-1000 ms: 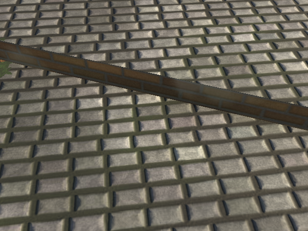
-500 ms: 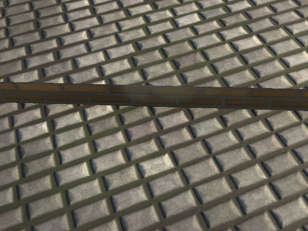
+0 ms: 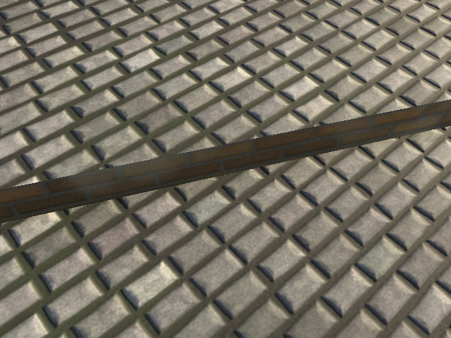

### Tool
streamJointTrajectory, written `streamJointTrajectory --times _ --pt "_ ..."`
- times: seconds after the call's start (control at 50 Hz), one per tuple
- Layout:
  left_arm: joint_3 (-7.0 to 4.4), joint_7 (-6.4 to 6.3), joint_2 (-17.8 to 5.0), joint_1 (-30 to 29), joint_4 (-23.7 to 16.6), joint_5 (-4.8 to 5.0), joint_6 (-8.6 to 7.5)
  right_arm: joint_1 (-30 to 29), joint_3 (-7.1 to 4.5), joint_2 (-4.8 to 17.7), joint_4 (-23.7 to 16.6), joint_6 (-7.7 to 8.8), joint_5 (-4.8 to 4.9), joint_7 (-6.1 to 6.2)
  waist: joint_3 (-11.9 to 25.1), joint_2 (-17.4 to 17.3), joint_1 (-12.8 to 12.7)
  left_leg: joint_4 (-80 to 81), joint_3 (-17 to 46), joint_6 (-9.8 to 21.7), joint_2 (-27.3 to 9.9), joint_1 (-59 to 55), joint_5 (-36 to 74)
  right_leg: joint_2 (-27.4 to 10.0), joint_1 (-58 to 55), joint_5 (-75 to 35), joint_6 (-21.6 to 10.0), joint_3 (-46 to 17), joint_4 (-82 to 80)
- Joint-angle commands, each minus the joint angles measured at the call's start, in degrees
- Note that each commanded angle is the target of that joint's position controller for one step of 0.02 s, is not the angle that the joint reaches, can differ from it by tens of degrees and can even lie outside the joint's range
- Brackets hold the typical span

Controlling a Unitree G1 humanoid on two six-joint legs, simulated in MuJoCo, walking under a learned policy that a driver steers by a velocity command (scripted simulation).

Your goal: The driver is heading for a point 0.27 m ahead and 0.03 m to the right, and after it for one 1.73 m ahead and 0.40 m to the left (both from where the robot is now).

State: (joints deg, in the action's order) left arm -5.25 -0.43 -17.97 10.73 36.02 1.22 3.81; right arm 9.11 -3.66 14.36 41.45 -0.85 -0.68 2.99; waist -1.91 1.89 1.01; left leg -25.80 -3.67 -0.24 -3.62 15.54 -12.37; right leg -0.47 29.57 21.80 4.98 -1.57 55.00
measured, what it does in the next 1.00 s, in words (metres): walks ahead: right foot, then left foot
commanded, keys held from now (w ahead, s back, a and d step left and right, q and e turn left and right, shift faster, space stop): e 0.44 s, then w+e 0.04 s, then w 0.10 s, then w+q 0.42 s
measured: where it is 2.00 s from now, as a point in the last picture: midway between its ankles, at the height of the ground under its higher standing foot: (247, 286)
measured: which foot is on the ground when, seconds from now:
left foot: down 0.00-0.14, up 0.16-0.54, down 0.56-0.96, up 0.98-1.00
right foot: up 0.00-0.12, down 0.14-0.58, up 0.60-0.92, down 0.94-1.00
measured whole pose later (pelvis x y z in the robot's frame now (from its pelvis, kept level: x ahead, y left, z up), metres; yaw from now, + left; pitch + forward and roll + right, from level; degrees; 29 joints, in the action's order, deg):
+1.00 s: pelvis +0.13 -0.10 -0.01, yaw -13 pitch +3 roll -1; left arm -3.0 1.0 -14.6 5.7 35.5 0.4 -6.1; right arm 25.9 -3.8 16.4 44.1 1.8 1.9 1.0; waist 0.4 -1.3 4.3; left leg -43.7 9.2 0.7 0.3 13.2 -27.4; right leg 1.5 20.1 11.1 -0.6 -0.2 28.8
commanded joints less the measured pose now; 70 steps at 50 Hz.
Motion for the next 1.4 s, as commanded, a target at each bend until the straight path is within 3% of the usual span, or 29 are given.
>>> streamJointTrajectory --times 0.02,0.08,0.12,0.14,0.16,0.18,0.2,0.24,0.44,0.54,0.56,0.58,0.6,0.62,0.64,0.68,0.78,0.86,0.92,0.94,0.96,0.98,1.0,1.04,1.1,1.22,1.34,1.36,1.4 --pt "-0.46 0.81 -3.3 -3.7 -6.5 -0.01 -0.98 -0.1 -3.66 12.6 -3.2 0.36 0.57 -0.23 7.0 -13.9 1.7 6.1 7.4 12.1 -13.5 -8.7 19.9 -0.5 -2.2 0.5 -1.0 3.7 -8.1" --pt "-1.09 1.51 -3.8 -1.5 -6.3 0.08 -0.61 -0.8 -3.90 13.1 -2.9 0.57 1.76 -0.83 6.6 -13.5 0.2 3.1 6.4 10.4 -14.4 -8.3 18.3 0.3 -7.7 -3.6 -3.9 5.4 -18.9" --pt "-1.98 1.21 -4.6 3.1 -4.5 -0.18 -0.64 1.1 -3.44 11.0 -1.6 0.75 2.33 -1.11 7.3 -9.7 -1.7 -4.4 2.1 5.4 -11.8 -3.0 12.5 2.3 -18.9 -13.7 -7.4 5.2 -30.9" --pt "-3.40 0.46 -9.5 5.2 -4.8 -0.11 -0.89 2.7 -2.68 8.0 -1.8 0.87 0.57 -1.51 8.2 2.5 -1.2 -17.9 -3.7 0.0 -6.9 8.4 -1.4 -6.7 -29.1 -29.6 -10.9 -8.1 -33.7" --pt "-4.12 0.14 -15.5 4.7 -6.6 -1.40 -1.37 -0.6 -1.49 5.6 -5.7 1.23 -1.61 -1.49 7.5 17.9 -1.0 -32.2 -3.4 -4.4 1.6 25.6 -26.5 -21.1 -32.6 -46.2 -22.4 -28.0 -32.8" --pt "-3.48 0.58 -12.5 7.2 -6.2 -2.92 -2.73 -5.5 -2.40 8.7 -6.5 1.65 -0.56 -1.08 11.9 11.6 -6.0 -41.5 5.7 -4.2 2.1 25.9 -27.3 -22.1 -29.8 -41.6 -27.0 -29.0 -34.5" --pt "-2.67 0.55 -11.0 4.7 -5.6 -2.86 -3.64 -5.9 -2.84 9.8 -6.3 1.47 0.69 -0.98 9.3 8.7 -4.1 -43.9 7.2 -3.4 1.2 26.6 -22.5 -18.6 -27.9 -37.0 -24.1 -23.7 -34.7" --pt "-1.75 -0.19 -8.2 -1.4 -6.0 -0.69 -3.70 -3.9 -3.33 10.3 -4.5 0.87 0.08 -0.21 6.9 5.3 -1.3 -40.9 8.0 -3.3 0.3 25.8 -13.8 -13.2 -24.1 -31.8 -18.4 -17.9 -34.3" --pt "-1.98 -1.25 -9.7 -1.9 -6.0 -0.86 -2.19 -4.4 -2.03 7.2 -5.2 1.59 0.70 -1.79 7.3 7.2 -1.9 -19.1 7.9 -4.1 5.1 12.6 -8.2 -9.1 -17.8 -21.4 -18.2 -22.0 -33.0" --pt "-0.81 -0.65 -7.6 -2.1 -5.4 -0.18 -2.18 0.5 -2.36 7.1 -4.5 3.37 1.84 -3.30 6.1 7.6 0.4 -1.6 5.0 -0.2 5.7 -2.0 -3.4 -5.4 -10.5 10.4 -16.0 -26.2 -33.9" --pt "0.00 -0.80 -5.3 -1.3 -5.1 -0.49 -2.49 2.5 -2.48 7.3 -4.0 3.85 1.27 -3.24 6.2 5.6 1.3 1.7 6.9 1.4 3.1 -8.3 -3.3 -3.0 -6.4 13.3 -13.5 -24.3 -30.6" --pt "1.43 -0.80 -0.9 -0.4 -5.1 -1.03 -2.89 7.8 -2.73 9.6 -3.5 4.26 -0.13 -3.05 8.5 -3.4 2.3 6.0 18.7 5.0 -7.7 -16.0 -11.2 2.1 0.4 16.4 -9.6 -17.2 -15.6" --pt "0.99 -1.06 -2.0 -2.7 -7.9 0.08 -3.96 11.9 -3.97 15.4 -1.6 4.71 -1.73 -3.78 3.4 -16.0 2.0 14.5 40.2 13.2 -16.3 -14.2 -26.7 8.7 13.4 15.2 -7.5 -8.7 -4.4" --pt "-0.26 -1.30 -6.3 -3.7 -7.3 0.13 -5.01 8.7 -3.59 13.3 -2.5 5.50 -0.94 -3.83 -2.1 -13.0 1.4 16.5 44.2 16.4 -18.0 -10.8 -32.3 4.7 17.0 10.8 -6.7 -11.2 2.9" --pt "-0.84 -0.98 -8.0 -2.6 -6.2 -0.22 -5.47 6.3 -2.74 10.8 -2.8 5.59 0.41 -3.27 -3.7 -11.4 -0.3 16.0 39.3 15.0 -15.8 -10.4 -30.1 2.7 17.9 5.5 -6.0 -9.5 4.8" --pt "-0.69 -0.27 -6.7 -2.6 -5.0 -1.30 -6.46 6.2 -2.03 9.5 -3.0 5.09 1.31 -2.60 -2.8 -9.6 -0.1 16.5 32.6 12.8 -11.6 -11.2 -22.4 -0.4 17.1 -1.5 -4.3 -4.8 4.4" --pt "1.46 1.00 0.2 -9.6 -5.4 -1.01 -9.17 10.8 -2.02 10.0 -1.8 4.33 1.67 -1.81 -1.0 -10.4 3.2 15.7 20.0 11.2 -4.8 -6.7 -2.6 0.8 4.5 -10.7 -2.4 0.9 -12.6" --pt "0.82 1.99 -1.5 -10.8 -5.3 0.33 -10.05 13.8 -2.72 12.4 -1.2 3.69 2.46 -2.06 0.1 -11.7 3.3 13.2 22.5 11.7 -6.2 -4.2 -3.8 2.8 -5.8 -10.2 -1.9 1.0 -23.7" --pt "-0.52 1.72 -3.7 -4.6 -3.4 0.77 -10.47 12.9 -2.24 10.9 -1.6 3.27 2.68 -2.10 2.2 -10.4 -1.3 8.2 24.0 9.0 -5.2 -0.4 -3.2 2.2 -19.8 -14.1 -4.2 0.6 -31.3" --pt "-1.26 1.07 -5.2 0.7 -2.6 0.45 -10.61 11.9 -1.60 8.6 -2.1 3.49 2.33 -2.18 4.8 -9.7 -4.3 1.8 22.3 6.8 -2.6 3.9 -1.8 -1.0 -28.8 -13.2 -5.9 -1.8 -32.0" --pt "-2.22 0.27 -9.0 11.2 -1.4 -0.60 -10.48 10.5 -0.08 3.7 -3.9 3.89 1.01 -2.36 13.0 -0.9 -8.8 -16.7 16.4 3.7 2.0 12.0 -9.5 -12.9 -43.0 -8.3 -9.7 -13.6 -32.5" --pt "-3.31 0.82 -13.9 14.5 0.6 -1.83 -9.68 13.9 0.23 2.9 -6.6 4.73 2.80 -1.86 15.9 16.4 -6.4 -32.3 10.6 1.8 6.0 26.9 -21.5 -24.0 -48.0 8.7 -17.4 -36.6 -38.9" --pt "-2.17 1.15 -9.0 12.4 0.4 -1.59 -9.85 13.6 -1.20 8.4 -5.2 4.78 3.87 -1.63 10.1 10.9 -6.4 -41.0 12.6 1.6 2.3 31.4 -18.4 -23.1 -43.2 15.5 -18.2 -37.5 -41.2" --pt "-0.42 0.95 -3.8 7.4 0.3 -1.44 -9.88 10.1 -1.64 9.0 -4.3 4.24 3.00 -2.16 2.6 5.4 -4.8 -43.4 11.8 1.4 -0.4 31.8 -8.8 -17.7 -35.2 2.7 -15.4 -22.8 -42.1" --pt "0.11 0.74 -1.9 3.9 1.5 -1.87 -10.04 7.5 -1.30 6.2 -4.9 3.44 2.59 -3.14 -0.7 5.6 -2.5 -41.3 10.3 0.8 -2.5 28.8 -2.2 -13.8 -27.7 -13.5 -14.1 -10.2 -44.8" --pt "-0.73 0.22 -5.2 3.6 4.7 -1.56 -10.31 0.1 0.04 4.2 -7.9 3.23 1.91 -4.55 -2.6 2.4 -2.8 -25.8 7.7 -0.9 -2.6 27.3 9.7 -13.0 -25.2 -25.0 -14.4 2.1 -47.0" --pt "-1.62 -0.03 -9.3 7.0 7.7 0.04 -9.21 -8.7 0.21 5.3 -11.9 3.42 2.06 -6.58 -3.8 1.2 -4.4 -11.9 1.7 3.5 -0.1 21.3 9.9 -15.0 -31.1 -35.6 -12.0 8.9 -43.8" --pt "-0.07 0.17 -6.1 10.5 9.6 -3.52 -8.86 -8.1 0.20 5.9 -11.2 1.78 -3.78 -7.45 -3.0 2.2 -3.6 -10.0 -3.6 5.3 3.1 16.4 6.3 -13.8 -31.6 -44.9 -10.3 12.0 -39.7" --pt "-0.42 -0.13 -9.1 11.9 9.8 -3.02 -8.07 2.5 -1.21 7.9 -8.3 1.53 -3.76 -6.70 4.0 4.6 1.3 -9.2 -4.6 8.6 9.1 1.2 -0.7 -13.1 -30.3 -60.8 -9.4 13.5 -21.7"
